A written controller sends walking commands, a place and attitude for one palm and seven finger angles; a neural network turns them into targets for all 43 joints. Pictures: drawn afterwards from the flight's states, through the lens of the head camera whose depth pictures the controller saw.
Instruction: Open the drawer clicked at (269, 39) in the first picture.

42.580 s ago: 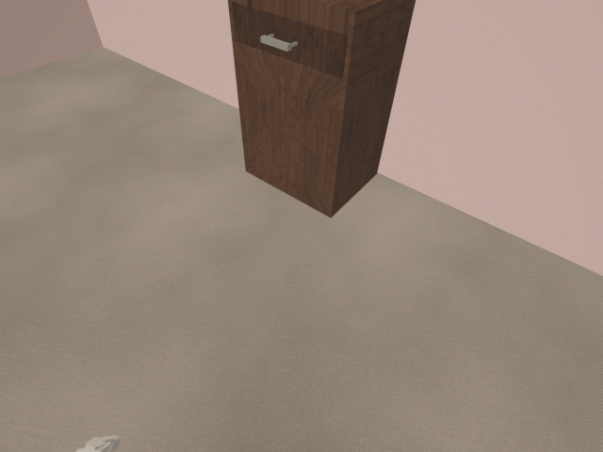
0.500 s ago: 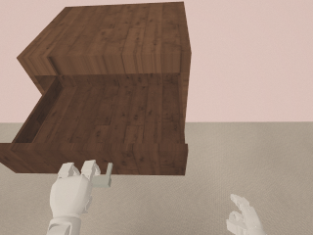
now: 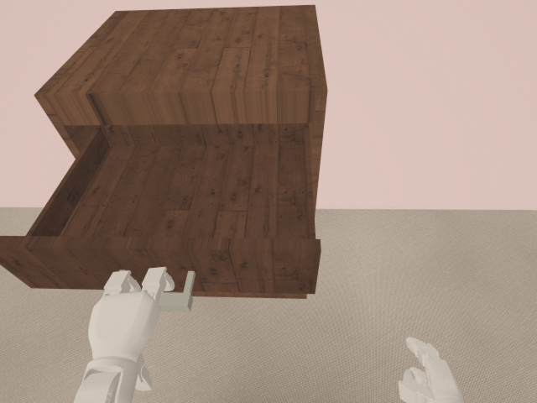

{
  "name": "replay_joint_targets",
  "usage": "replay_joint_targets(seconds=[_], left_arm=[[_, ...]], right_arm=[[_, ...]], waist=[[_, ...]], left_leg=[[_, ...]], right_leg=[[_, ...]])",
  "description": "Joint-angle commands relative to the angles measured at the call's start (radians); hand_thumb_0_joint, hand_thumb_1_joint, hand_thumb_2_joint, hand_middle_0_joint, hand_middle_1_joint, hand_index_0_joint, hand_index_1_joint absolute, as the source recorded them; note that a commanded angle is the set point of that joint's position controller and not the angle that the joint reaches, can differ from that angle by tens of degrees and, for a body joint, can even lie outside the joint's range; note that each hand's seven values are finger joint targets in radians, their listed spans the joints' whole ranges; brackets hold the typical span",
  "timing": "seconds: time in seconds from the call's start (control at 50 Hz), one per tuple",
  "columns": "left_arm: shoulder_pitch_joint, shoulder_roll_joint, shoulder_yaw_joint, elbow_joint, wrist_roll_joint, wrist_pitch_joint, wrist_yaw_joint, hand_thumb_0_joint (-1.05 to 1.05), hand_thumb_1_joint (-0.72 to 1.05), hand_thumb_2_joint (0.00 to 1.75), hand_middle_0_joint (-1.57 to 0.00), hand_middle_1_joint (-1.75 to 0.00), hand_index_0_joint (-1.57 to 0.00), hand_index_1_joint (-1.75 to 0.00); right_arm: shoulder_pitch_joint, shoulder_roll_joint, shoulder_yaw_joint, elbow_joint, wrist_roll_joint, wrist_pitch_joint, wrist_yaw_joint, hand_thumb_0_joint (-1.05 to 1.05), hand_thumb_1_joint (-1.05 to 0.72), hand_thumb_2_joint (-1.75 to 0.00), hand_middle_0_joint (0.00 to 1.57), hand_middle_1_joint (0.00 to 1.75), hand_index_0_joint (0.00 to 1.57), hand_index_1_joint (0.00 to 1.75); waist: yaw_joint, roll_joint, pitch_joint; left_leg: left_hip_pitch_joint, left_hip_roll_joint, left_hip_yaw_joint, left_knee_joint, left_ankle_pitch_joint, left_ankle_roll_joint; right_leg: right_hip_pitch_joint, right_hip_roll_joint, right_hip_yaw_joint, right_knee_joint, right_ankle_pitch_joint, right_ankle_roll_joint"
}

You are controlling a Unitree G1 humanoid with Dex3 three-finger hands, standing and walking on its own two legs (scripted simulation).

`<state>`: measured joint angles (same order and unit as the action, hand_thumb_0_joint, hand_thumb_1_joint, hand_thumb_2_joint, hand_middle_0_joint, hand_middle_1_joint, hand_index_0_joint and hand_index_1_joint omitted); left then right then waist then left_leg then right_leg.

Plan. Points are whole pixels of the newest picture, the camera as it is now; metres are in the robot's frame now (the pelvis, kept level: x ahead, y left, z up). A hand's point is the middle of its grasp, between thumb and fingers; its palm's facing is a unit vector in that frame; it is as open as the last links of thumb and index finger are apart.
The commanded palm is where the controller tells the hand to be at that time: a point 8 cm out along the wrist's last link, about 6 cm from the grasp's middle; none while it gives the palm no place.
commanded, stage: lift the hand off the handle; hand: left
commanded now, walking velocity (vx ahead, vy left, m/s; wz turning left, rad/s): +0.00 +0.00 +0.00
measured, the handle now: (152, 289) +0.27 +0.22 +0.01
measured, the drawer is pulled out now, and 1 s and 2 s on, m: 0.30 0.30 0.30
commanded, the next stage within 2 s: draw the hand back to the body in 1.36 s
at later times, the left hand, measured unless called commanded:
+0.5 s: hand (128, 308) +0.23 +0.24 +0.03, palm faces +0.04 -0.09 -0.99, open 13.3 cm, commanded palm +0.21 +0.24 +0.10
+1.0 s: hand (107, 273) +0.24 +0.24 +0.12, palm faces +0.10 -0.11 -0.99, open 13.8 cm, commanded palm +0.20 +0.23 +0.17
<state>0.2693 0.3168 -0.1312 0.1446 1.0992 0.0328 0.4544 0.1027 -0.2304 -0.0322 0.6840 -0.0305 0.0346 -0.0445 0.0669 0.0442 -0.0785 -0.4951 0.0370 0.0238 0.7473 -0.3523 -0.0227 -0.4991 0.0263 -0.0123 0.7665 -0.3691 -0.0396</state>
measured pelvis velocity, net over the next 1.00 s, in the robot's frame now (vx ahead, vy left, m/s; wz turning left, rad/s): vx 0.02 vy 0.02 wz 0.01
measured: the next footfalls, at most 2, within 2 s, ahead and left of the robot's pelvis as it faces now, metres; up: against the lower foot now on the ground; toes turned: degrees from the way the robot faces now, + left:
none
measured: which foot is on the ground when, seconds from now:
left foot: down 0.00-1.00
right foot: down 0.00-1.00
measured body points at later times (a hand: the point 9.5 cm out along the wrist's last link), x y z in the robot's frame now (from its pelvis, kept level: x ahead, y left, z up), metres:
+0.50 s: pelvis +0.00 +0.02 +0.01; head +0.00 -0.01 +0.46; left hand +0.22 +0.24 +0.09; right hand +0.21 -0.20 -0.09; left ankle +0.02 +0.14 -0.71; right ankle +0.01 -0.09 -0.71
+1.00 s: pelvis +0.02 +0.02 +0.03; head +0.00 -0.03 +0.48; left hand +0.23 +0.24 +0.17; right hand +0.26 -0.17 -0.06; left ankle +0.02 +0.14 -0.71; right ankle +0.01 -0.09 -0.71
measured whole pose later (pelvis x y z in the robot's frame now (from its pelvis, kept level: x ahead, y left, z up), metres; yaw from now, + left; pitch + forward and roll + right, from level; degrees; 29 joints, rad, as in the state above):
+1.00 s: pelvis +0.02 +0.02 +0.03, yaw +0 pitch -2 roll +0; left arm 0.24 0.41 -0.15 -0.25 0.97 0.19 0.11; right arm 0.04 -0.22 0.04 0.66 0.00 0.08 -0.01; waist 0.12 0.10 -0.02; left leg -0.16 0.01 0.03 0.46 -0.25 0.00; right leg -0.16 0.01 -0.01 0.46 -0.26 -0.01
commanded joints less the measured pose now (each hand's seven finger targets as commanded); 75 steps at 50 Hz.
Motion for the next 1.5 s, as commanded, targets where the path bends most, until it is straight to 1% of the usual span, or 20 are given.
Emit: replay_joint_targets(seconds=[0.0, 0.12, 0.38, 0.56, 0.66, 0.8, 0.88, 0.92, 0.98, 1.0, 1.06, 1.1, 1.16, 1.2, 1.22, 1.3, 1.36, 1.4, 1.42, 1.48], left_arm=[[-0.214, 0.183, 0.149, -0.133, -0.009, 0.025, 0.040, 0.00, -0.50, 0.30, -0.30, -1.20, -0.30, -1.20], [-0.250, 0.210, 0.157, -0.214, -0.025, 0.035, 0.043, 0.00, -0.50, 0.30, -0.30, -1.20, -0.30, -1.20], [-0.271, 0.204, 0.134, -0.343, -0.055, 0.061, -0.020, 0.00, -0.50, 0.30, -0.30, -1.20, -0.30, -1.20], [-0.310, 0.185, 0.071, -0.452, -0.072, 0.077, -0.115, 0.00, -0.50, 0.30, -0.30, -1.20, -0.30, -1.20], [-0.204, 0.199, 0.092, -0.526, -0.083, 0.070, -0.157, 0.00, -0.50, 0.30, -0.30, -1.20, -0.30, -1.20], [-0.203, 0.225, 0.110, -0.557, -0.107, 0.115, -0.229, 0.00, -0.50, 0.30, -0.30, -1.20, -0.30, -1.20], [-0.203, 0.226, 0.082, -0.559, -0.116, 0.139, -0.285, 0.00, -0.50, 0.30, -0.30, -1.20, -0.30, -1.20], [-0.186, 0.216, 0.068, -0.631, -0.118, 0.146, -0.315, 0.00, -0.50, 0.30, -0.30, -1.20, -0.30, -1.20], [-0.169, 0.248, 0.102, -0.658, -0.138, 0.133, -0.334, 0.00, -0.50, 0.30, -0.30, -1.20, -0.30, -1.20], [-0.177, 0.310, 0.173, -0.674, -0.154, 0.134, -0.337, 0.00, -0.50, 0.30, -0.30, -1.20, -0.30, -1.20], [-0.188, 0.278, 0.142, -0.659, -0.142, 0.125, -0.346, 0.00, -0.50, 0.30, -0.30, -1.20, -0.30, -1.20], [-0.221, 0.326, 0.198, -0.712, -0.165, 0.125, -0.348, 0.00, -0.50, 0.30, -0.30, -1.20, -0.30, -1.20], [-0.164, 0.285, 0.159, -0.720, -0.174, 0.125, -0.363, 0.00, -0.50, 0.30, -0.30, -1.20, -0.30, -1.20], [-0.213, 0.342, 0.215, -0.727, -0.201, 0.141, -0.375, 0.00, -0.50, 0.30, -0.30, -1.20, -0.30, -1.20], [-0.238, 0.302, 0.165, -0.729, -0.180, 0.146, -0.388, 0.00, -0.50, 0.30, -0.30, -1.20, -0.30, -1.20], [-0.147, 0.317, 0.202, -0.694, -0.222, 0.155, -0.417, 0.00, -0.50, 0.30, -0.30, -1.20, -0.30, -1.20], [-0.094, 0.270, 0.149, -0.708, -0.212, 0.140, -0.432, 0.00, -0.50, 0.30, -0.30, -1.20, -0.30, -1.20], [-0.132, 0.345, 0.227, -0.761, -0.228, 0.129, -0.422, 0.00, -0.50, 0.30, -0.30, -1.20, -0.30, -1.20], [-0.159, 0.304, 0.177, -0.771, -0.196, 0.122, -0.421, 0.00, -0.50, 0.30, -0.30, -1.20, -0.30, -1.20], [-0.149, 0.376, 0.261, -0.747, -0.183, 0.084, -0.382, 0.00, -0.50, 0.30, -0.30, -1.20, -0.30, -1.20]], right_arm=[[-0.133, -0.085, -0.025, -0.139, 0.008, -0.051, -0.017, 0.00, -0.90, -0.90, 0.20, 0.30, 0.20, 0.30], [-0.152, -0.081, -0.015, -0.152, 0.011, -0.054, -0.026, 0.00, -0.90, -0.90, 0.20, 0.30, 0.20, 0.30], [-0.181, -0.069, -0.007, -0.159, 0.022, -0.057, -0.023, 0.00, -0.90, -0.90, 0.20, 0.30, 0.20, 0.30], [-0.201, -0.069, 0.010, -0.172, 0.024, -0.054, -0.013, 0.00, -0.90, -0.90, 0.20, 0.30, 0.20, 0.30], [-0.208, -0.066, 0.018, -0.181, 0.021, -0.048, -0.002, 0.00, -0.90, -0.90, 0.20, 0.30, 0.20, 0.30], [-0.252, -0.071, 0.029, -0.185, 0.037, -0.027, 0.014, 0.00, -0.90, -0.90, 0.20, 0.30, 0.20, 0.30], [-0.251, -0.073, 0.039, -0.181, 0.039, -0.013, 0.022, 0.00, -0.90, -0.90, 0.20, 0.30, 0.20, 0.30], [-0.257, -0.070, 0.052, -0.211, 0.038, -0.011, 0.030, 0.00, -0.90, -0.90, 0.20, 0.30, 0.20, 0.30], [-0.260, -0.073, 0.048, -0.203, 0.041, -0.007, 0.032, 0.00, -0.90, -0.90, 0.20, 0.30, 0.20, 0.30], [-0.276, -0.083, 0.051, -0.206, 0.047, -0.002, 0.029, 0.00, -0.90, -0.90, 0.20, 0.30, 0.20, 0.30], [-0.255, -0.074, 0.058, -0.198, 0.037, -0.003, 0.032, 0.00, -0.90, -0.90, 0.20, 0.30, 0.20, 0.30], [-0.283, -0.083, 0.051, -0.203, 0.048, 0.001, 0.032, 0.00, -0.90, -0.90, 0.20, 0.30, 0.20, 0.30], [-0.261, -0.080, 0.052, -0.210, 0.042, -0.002, 0.039, 0.00, -0.90, -0.90, 0.20, 0.30, 0.20, 0.30], [-0.301, -0.089, 0.052, -0.205, 0.056, 0.007, 0.036, 0.00, -0.90, -0.90, 0.20, 0.30, 0.20, 0.30], [-0.278, -0.082, 0.060, -0.212, 0.044, 0.006, 0.041, 0.00, -0.90, -0.90, 0.20, 0.30, 0.20, 0.30], [-0.299, -0.095, 0.053, -0.211, 0.065, 0.010, 0.046, 0.00, -0.90, -0.90, 0.20, 0.30, 0.20, 0.30], [-0.271, -0.091, 0.055, -0.224, 0.056, 0.011, 0.053, 0.00, -0.90, -0.90, 0.20, 0.30, 0.20, 0.30], [-0.300, -0.101, 0.053, -0.232, 0.064, 0.009, 0.048, 0.00, -0.90, -0.90, 0.20, 0.30, 0.20, 0.30], [-0.272, -0.091, 0.061, -0.238, 0.047, 0.007, 0.050, 0.00, -0.90, -0.90, 0.20, 0.30, 0.20, 0.30], [-0.255, -0.094, 0.051, -0.218, 0.042, -0.001, 0.038, 0.00, -0.90, -0.90, 0.20, 0.30, 0.20, 0.30]], waist=[[-0.001, -0.054, -0.174], [0.016, -0.024, -0.225], [0.023, 0.010, -0.161], [0.025, -0.001, -0.139], [0.044, -0.004, -0.124], [0.044, 0.018, -0.081], [0.046, -0.020, -0.052], [0.061, 0.005, -0.090], [0.056, -0.004, -0.074], [0.053, 0.004, -0.082], [0.055, -0.015, -0.063], [0.050, 0.033, -0.074], [0.060, -0.011, -0.093], [0.046, 0.031, -0.069], [0.056, 0.004, -0.079], [0.046, -0.003, -0.040], [0.053, -0.043, -0.044], [0.046, -0.021, -0.049], [0.058, -0.018, -0.077], [0.062, -0.029, -0.073]], left_leg=[[0.107, -0.074, 0.005, -0.073, 0.097, 0.033], [0.144, -0.074, 0.008, -0.092, 0.115, 0.038], [0.256, -0.058, -0.002, -0.190, 0.162, 0.031], [0.331, -0.052, -0.008, -0.254, 0.211, 0.037], [0.356, -0.052, -0.008, -0.271, 0.281, 0.035], [0.388, -0.041, -0.011, -0.316, 0.300, 0.029], [0.385, -0.045, -0.008, -0.346, 0.307, 0.032], [0.393, -0.043, -0.006, -0.344, 0.323, 0.041], [0.414, -0.045, -0.008, -0.353, 0.366, 0.038], [0.404, -0.035, -0.011, -0.350, 0.342, 0.035], [0.414, -0.043, -0.006, -0.354, 0.361, 0.039], [0.425, -0.033, -0.012, -0.355, 0.351, 0.034], [0.435, -0.044, -0.010, -0.353, 0.396, 0.041], [0.428, -0.035, -0.011, -0.360, 0.348, 0.034], [0.421, -0.040, -0.013, -0.358, 0.363, 0.040], [0.405, -0.033, -0.011, -0.368, 0.338, 0.034], [0.397, -0.039, -0.004, -0.367, 0.353, 0.039], [0.394, -0.030, -0.007, -0.359, 0.304, 0.037], [0.397, -0.039, -0.005, -0.353, 0.315, 0.043], [0.412, -0.042, -0.011, -0.346, 0.325, 0.039]], right_leg=[[0.035, -0.001, 0.072, -0.180, 0.144, 0.004], [0.076, -0.004, 0.067, -0.184, 0.151, 0.006], [0.130, 0.009, 0.043, -0.257, 0.135, 0.000], [0.190, 0.004, 0.020, -0.302, 0.159, 0.007], [0.240, 0.002, 0.022, -0.323, 0.231, 0.005], [0.288, 0.004, 0.039, -0.370, 0.259, 0.002], [0.320, 0.000, 0.026, -0.387, 0.265, 0.011], [0.349, -0.010, 0.013, -0.376, 0.275, 0.010], [0.371, -0.004, 0.027, -0.389, 0.342, 0.011], [0.383, -0.003, 0.034, -0.388, 0.335, 0.010], [0.371, -0.012, 0.030, -0.402, 0.335, 0.014], [0.384, -0.008, 0.047, -0.407, 0.344, 0.008], [0.404, -0.020, 0.034, -0.402, 0.387, 0.016], [0.392, -0.015, 0.052, -0.416, 0.349, 0.013], [0.394, -0.023, 0.035, -0.410, 0.342, 0.015], [0.391, -0.016, 0.045, -0.414, 0.347, 0.017], [0.391, -0.024, 0.024, -0.406, 0.350, 0.024], [0.380, -0.018, 0.048, -0.414, 0.317, 0.020], [0.384, -0.029, 0.032, -0.407, 0.304, 0.020], [0.376, -0.024, 0.060, -0.414, 0.327, 0.014]])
